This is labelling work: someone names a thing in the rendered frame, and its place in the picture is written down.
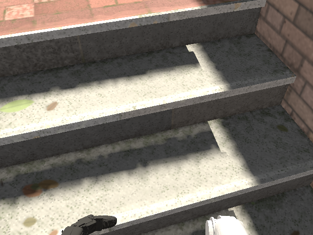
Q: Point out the left robot hand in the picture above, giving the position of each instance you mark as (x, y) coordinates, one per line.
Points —
(89, 224)

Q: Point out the right robot thigh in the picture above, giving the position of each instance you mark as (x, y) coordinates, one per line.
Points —
(224, 225)

